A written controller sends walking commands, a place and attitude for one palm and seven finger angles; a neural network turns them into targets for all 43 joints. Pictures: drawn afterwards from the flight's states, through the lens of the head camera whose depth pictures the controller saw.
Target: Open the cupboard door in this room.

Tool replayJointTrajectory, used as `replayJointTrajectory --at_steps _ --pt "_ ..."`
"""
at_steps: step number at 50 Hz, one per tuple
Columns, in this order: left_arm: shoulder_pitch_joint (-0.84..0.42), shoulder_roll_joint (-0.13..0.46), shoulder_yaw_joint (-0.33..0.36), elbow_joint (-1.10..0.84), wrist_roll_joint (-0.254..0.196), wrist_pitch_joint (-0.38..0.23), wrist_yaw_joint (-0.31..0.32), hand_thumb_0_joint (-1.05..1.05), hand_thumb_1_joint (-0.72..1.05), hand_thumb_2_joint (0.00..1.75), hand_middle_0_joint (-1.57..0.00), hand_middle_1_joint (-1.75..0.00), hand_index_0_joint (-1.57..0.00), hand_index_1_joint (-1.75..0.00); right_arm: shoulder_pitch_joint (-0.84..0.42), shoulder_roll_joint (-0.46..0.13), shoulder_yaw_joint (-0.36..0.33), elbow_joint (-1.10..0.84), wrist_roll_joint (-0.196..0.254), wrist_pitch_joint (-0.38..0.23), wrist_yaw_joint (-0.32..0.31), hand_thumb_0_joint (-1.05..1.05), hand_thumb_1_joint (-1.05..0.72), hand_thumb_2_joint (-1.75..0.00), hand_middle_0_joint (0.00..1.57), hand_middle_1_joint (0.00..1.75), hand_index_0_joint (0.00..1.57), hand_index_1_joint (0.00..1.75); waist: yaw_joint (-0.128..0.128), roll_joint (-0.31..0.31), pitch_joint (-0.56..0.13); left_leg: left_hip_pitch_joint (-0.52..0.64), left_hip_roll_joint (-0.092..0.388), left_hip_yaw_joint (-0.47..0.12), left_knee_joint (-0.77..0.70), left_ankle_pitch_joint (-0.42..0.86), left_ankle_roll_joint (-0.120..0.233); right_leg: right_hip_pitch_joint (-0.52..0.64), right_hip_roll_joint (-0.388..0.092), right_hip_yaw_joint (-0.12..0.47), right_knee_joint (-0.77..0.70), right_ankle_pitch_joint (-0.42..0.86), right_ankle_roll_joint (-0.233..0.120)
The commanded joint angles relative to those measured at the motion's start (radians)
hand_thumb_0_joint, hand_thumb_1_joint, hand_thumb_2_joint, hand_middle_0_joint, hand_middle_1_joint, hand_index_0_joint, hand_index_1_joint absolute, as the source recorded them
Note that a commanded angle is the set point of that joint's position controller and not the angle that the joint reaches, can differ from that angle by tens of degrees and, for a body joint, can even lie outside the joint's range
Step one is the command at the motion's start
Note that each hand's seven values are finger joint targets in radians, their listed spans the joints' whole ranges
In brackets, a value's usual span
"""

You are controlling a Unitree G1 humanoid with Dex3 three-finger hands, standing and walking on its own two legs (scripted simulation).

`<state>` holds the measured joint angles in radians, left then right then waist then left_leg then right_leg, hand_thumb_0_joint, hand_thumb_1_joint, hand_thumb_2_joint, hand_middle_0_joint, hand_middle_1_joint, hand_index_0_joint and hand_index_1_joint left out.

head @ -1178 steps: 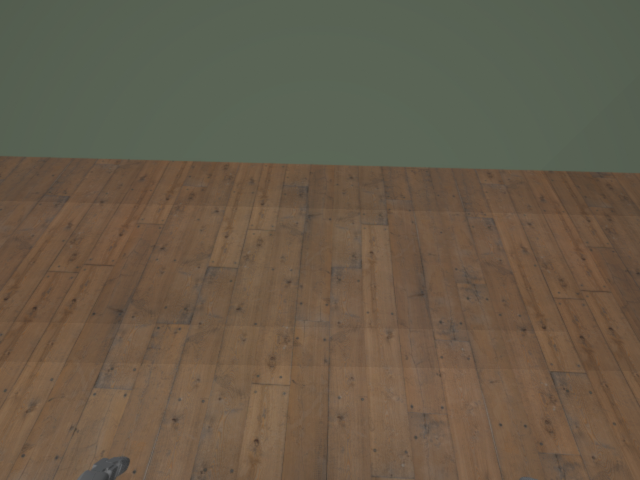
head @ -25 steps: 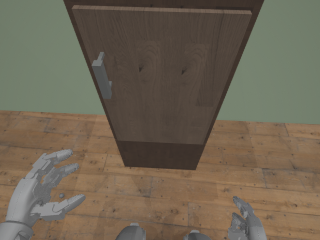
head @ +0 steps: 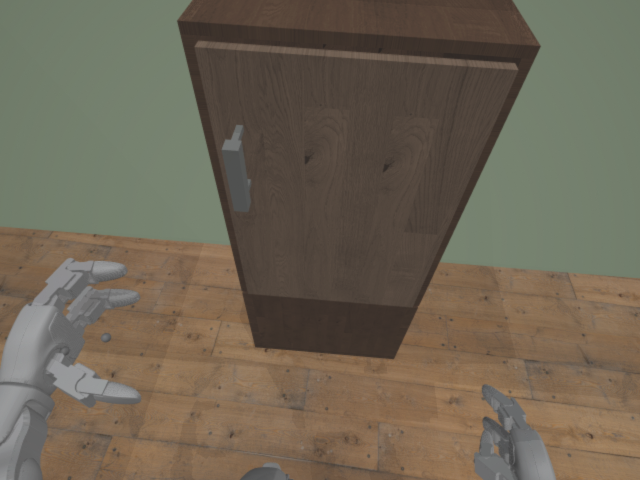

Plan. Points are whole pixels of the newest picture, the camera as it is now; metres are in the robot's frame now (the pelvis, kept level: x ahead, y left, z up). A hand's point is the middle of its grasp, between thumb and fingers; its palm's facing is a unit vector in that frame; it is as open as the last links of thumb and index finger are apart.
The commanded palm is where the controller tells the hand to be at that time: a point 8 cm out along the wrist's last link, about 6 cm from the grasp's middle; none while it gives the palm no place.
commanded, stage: raise the hand with hooked fingers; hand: left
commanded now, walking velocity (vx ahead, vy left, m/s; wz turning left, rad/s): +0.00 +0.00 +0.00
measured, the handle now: (240, 169) +0.53 +0.16 +0.08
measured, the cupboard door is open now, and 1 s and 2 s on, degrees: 0 0 0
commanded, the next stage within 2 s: move the hooked fingers beside the handle in 0.78 s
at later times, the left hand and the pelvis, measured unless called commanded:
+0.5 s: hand (106, 290) +0.30 +0.27 +0.09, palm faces -0.02 -1.00 -0.03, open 14.0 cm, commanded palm +0.28 +0.32 +0.09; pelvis +0.01 +0.00 +0.01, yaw -1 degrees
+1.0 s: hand (115, 290) +0.30 +0.26 +0.09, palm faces +0.01 -1.00 -0.03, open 14.0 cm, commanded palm +0.29 +0.31 +0.09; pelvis +0.01 -0.01 +0.01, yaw +0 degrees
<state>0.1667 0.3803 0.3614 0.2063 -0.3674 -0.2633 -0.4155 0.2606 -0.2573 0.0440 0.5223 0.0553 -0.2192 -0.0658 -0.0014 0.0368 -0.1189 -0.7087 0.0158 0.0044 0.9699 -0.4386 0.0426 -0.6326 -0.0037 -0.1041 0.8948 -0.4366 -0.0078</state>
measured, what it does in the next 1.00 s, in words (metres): stands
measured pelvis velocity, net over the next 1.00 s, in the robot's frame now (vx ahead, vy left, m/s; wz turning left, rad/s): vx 0.01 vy -0.01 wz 0.00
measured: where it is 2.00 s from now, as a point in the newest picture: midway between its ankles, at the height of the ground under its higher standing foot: outside the picture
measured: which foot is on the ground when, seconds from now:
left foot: down 0.00-1.00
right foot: down 0.00-1.00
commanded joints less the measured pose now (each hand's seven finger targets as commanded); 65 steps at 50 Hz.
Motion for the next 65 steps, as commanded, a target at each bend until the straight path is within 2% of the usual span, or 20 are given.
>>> replayJointTrajectory --at_steps 1,3,7,12,16,21,26,27,31,36,41,44,46,47,50,55,56,58,63,65 --pt "-0.226 0.215 0.067 -0.161 0.0 -0.018 -0.04 0.0 -0.5 0.3 -0.3 -1.2 -0.3 -1.2 -0.015 -0.173 -0.072 -0.136 0.005 -0.048 -0.026 0.0 -0.9 -0.9 0.2 0.3 0.2 0.3 -0.019 0.026 -0.151 0.187 -0.003 -0.07 -0.208 0.165 -0.019 0.039 0.031 0.035 -0.14 0.116 -0.018" --pt "-0.307 0.274 0.119 -0.202 -0.008 -0.045 -0.039 0.0 -0.5 0.3 -0.3 -1.2 -0.3 -1.2 -0.015 -0.168 -0.067 -0.129 -0.001 -0.05 -0.031 0.0 -0.9 -0.9 0.2 0.3 0.2 0.3 -0.009 0.061 -0.199 0.235 -0.004 -0.073 -0.212 0.206 -0.024 0.06 0.034 0.036 -0.135 0.139 -0.024" --pt "-0.343 0.323 0.183 -0.146 -0.019 -0.089 -0.025 0.0 -0.5 0.3 -0.3 -1.2 -0.3 -1.2 -0.014 -0.165 -0.061 -0.102 -0.007 -0.05 -0.036 0.0 -0.9 -0.9 0.2 0.3 0.2 0.3 0.003 0.054 -0.189 0.247 -0.003 -0.076 -0.22 0.236 -0.029 0.079 0.036 0.036 -0.139 0.153 -0.03" --pt "-0.366 0.295 0.139 -0.019 -0.007 -0.027 -0.071 0.0 -0.5 0.3 -0.3 -1.2 -0.3 -1.2 -0.007 -0.172 -0.062 -0.091 0.002 -0.039 -0.036 0.0 -0.9 -0.9 0.2 0.3 0.2 0.3 -0.001 0.108 -0.174 0.272 -0.001 -0.071 -0.237 0.285 -0.032 0.088 0.028 0.033 -0.156 0.196 -0.031" --pt "-0.359 0.28 0.12 0.033 -0.015 0.025 -0.109 0.0 -0.5 0.3 -0.3 -1.2 -0.3 -1.2 0.005 -0.179 -0.07 -0.103 0.006 -0.031 -0.036 0.0 -0.9 -0.9 0.2 0.3 0.2 0.3 -0.007 0.032 -0.179 0.27 -0.003 -0.066 -0.243 0.297 -0.026 0.095 0.028 0.03 -0.176 0.223 -0.021" --pt "-0.358 0.304 0.161 -0.015 -0.027 -0.018 -0.093 0.0 -0.5 0.3 -0.3 -1.2 -0.3 -1.2 0.01 -0.18 -0.078 -0.113 -0.002 -0.027 -0.023 0.0 -0.9 -0.9 0.2 0.3 0.2 0.3 0.006 0.015 -0.214 0.285 -0.006 -0.057 -0.238 0.345 -0.026 0.114 0.033 0.032 -0.167 0.263 -0.021" --pt "-0.387 0.317 0.176 -0.044 -0.013 -0.07 -0.055 0.0 -0.5 0.3 -0.3 -1.2 -0.3 -1.2 0.018 -0.173 -0.078 -0.102 -0.008 -0.019 -0.017 0.0 -0.9 -0.9 0.2 0.3 0.2 0.3 0.002 0.085 -0.209 0.311 -0.002 -0.058 -0.243 0.361 -0.034 0.091 0.033 0.034 -0.159 0.249 -0.023" --pt "-0.394 0.326 0.179 -0.034 -0.009 -0.07 -0.05 0.0 -0.5 0.3 -0.3 -1.2 -0.3 -1.2 0.021 -0.176 -0.078 -0.097 -0.01 -0.015 -0.018 0.0 -0.9 -0.9 0.2 0.3 0.2 0.3 0.0 0.052 -0.199 0.292 -0.003 -0.059 -0.244 0.346 -0.031 0.111 0.034 0.037 -0.163 0.248 -0.025" --pt "-0.399 0.307 0.149 -0.032 -0.001 -0.062 -0.066 0.0 -0.5 0.3 -0.3 -1.2 -0.3 -1.2 0.009 -0.173 -0.076 -0.1 -0.003 -0.009 -0.023 0.0 -0.9 -0.9 0.2 0.3 0.2 0.3 -0.008 0.104 -0.206 0.3 -0.004 -0.054 -0.252 0.304 -0.027 0.102 0.031 0.04 -0.173 0.223 -0.022" --pt "-0.388 0.306 0.154 -0.034 -0.012 -0.062 -0.076 0.0 -0.5 0.3 -0.3 -1.2 -0.3 -1.2 0.002 -0.169 -0.074 -0.099 -0.002 -0.01 -0.026 0.0 -0.9 -0.9 0.2 0.3 0.2 0.3 -0.006 0.09 -0.208 0.308 -0.005 -0.053 -0.248 0.33 -0.024 0.119 0.034 0.041 -0.179 0.254 -0.023" --pt "-0.398 0.291 0.148 0.03 -0.018 -0.051 -0.079 0.0 -0.5 0.3 -0.3 -1.2 -0.3 -1.2 -0.001 -0.172 -0.071 -0.095 0.0 -0.005 -0.031 0.0 -0.9 -0.9 0.2 0.3 0.2 0.3 -0.016 0.034 -0.159 0.262 -0.009 -0.048 -0.252 0.266 -0.02 0.104 0.033 0.042 -0.19 0.225 -0.017" --pt "-0.4 0.288 0.144 0.045 -0.017 -0.047 -0.088 0.0 -0.5 0.3 -0.3 -1.2 -0.3 -1.2 0.0 -0.172 -0.072 -0.096 0.0 -0.003 -0.03 0.0 -0.9 -0.9 0.2 0.3 0.2 0.3 -0.012 0.028 -0.18 0.255 -0.014 -0.039 -0.245 0.277 -0.017 0.132 0.029 0.052 -0.191 0.248 -0.016" --pt "-0.475 0.283 0.119 0.041 -0.008 -0.052 -0.089 0.0 -0.5 0.3 -0.3 -1.2 -0.3 -1.2 0.0 -0.172 -0.071 -0.089 0.0 -0.003 -0.033 0.0 -0.9 -0.9 0.2 0.3 0.2 0.3 -0.03 0.036 -0.178 0.258 -0.013 -0.037 -0.238 0.255 -0.014 0.11 0.027 0.055 -0.193 0.23 -0.013" --pt "-0.494 0.302 0.133 0.063 -0.006 -0.052 -0.083 0.0 -0.5 0.3 -0.3 -1.2 -0.3 -1.2 0.008 -0.175 -0.07 -0.082 -0.004 0.002 -0.035 0.0 -0.9 -0.9 0.2 0.3 0.2 0.3 -0.033 0.011 -0.153 0.237 -0.012 -0.04 -0.235 0.241 -0.013 0.112 0.029 0.06 -0.196 0.218 -0.016" --pt "-0.617 0.349 0.15 0.118 0.011 -0.074 -0.081 0.0 -0.5 0.3 -0.3 -1.2 -0.3 -1.2 0.013 -0.18 -0.067 -0.059 -0.003 0.008 -0.043 0.0 -0.9 -0.9 0.2 0.3 0.2 0.3 -0.05 0.025 -0.149 0.218 -0.013 -0.04 -0.23 0.183 -0.011 0.085 0.027 0.075 -0.201 0.156 -0.011" --pt "-0.694 0.391 0.161 0.15 0.026 -0.101 -0.089 0.0 -0.5 0.3 -0.3 -1.2 -0.3 -1.2 0.019 -0.175 -0.065 -0.046 -0.003 0.013 -0.045 0.0 -0.9 -0.9 0.2 0.3 0.2 0.3 -0.04 0.088 -0.233 0.244 -0.014 -0.033 -0.216 0.231 -0.01 0.125 0.023 0.087 -0.186 0.205 -0.016" --pt "-0.683 0.372 0.148 0.177 0.027 -0.097 -0.093 0.0 -0.5 0.3 -0.3 -1.2 -0.3 -1.2 0.02 -0.172 -0.064 -0.049 -0.003 0.015 -0.044 0.0 -0.9 -0.9 0.2 0.3 0.2 0.3 -0.036 0.084 -0.237 0.239 -0.016 -0.03 -0.216 0.23 -0.01 0.127 0.022 0.088 -0.186 0.206 -0.015" --pt "-0.682 0.398 0.171 0.255 0.029 -0.081 -0.098 0.0 -0.5 0.3 -0.3 -1.2 -0.3 -1.2 0.031 -0.178 -0.064 -0.042 -0.003 0.025 -0.044 0.0 -0.9 -0.9 0.2 0.3 0.2 0.3 -0.037 0.042 -0.219 0.201 -0.014 -0.025 -0.209 0.236 -0.007 0.141 0.022 0.095 -0.188 0.228 -0.012" --pt "-0.661 0.429 0.199 0.324 0.026 -0.06 -0.117 0.0 -0.5 0.3 -0.3 -1.2 -0.3 -1.2 0.051 -0.185 -0.071 -0.055 -0.002 0.043 -0.035 0.0 -0.9 -0.9 0.2 0.3 0.2 0.3 -0.019 0.036 -0.249 0.17 -0.017 -0.008 -0.197 0.289 -0.007 0.18 0.018 0.105 -0.177 0.312 -0.009" --pt "-0.705 0.423 0.183 0.325 0.03 -0.066 -0.117 0.0 -0.5 0.3 -0.3 -1.2 -0.3 -1.2 0.064 -0.187 -0.074 -0.056 -0.002 0.05 -0.031 0.0 -0.9 -0.9 0.2 0.3 0.2 0.3 -0.033 0.031 -0.248 0.174 -0.014 -0.01 -0.194 0.303 -0.007 0.156 0.022 0.094 -0.168 0.327 -0.008"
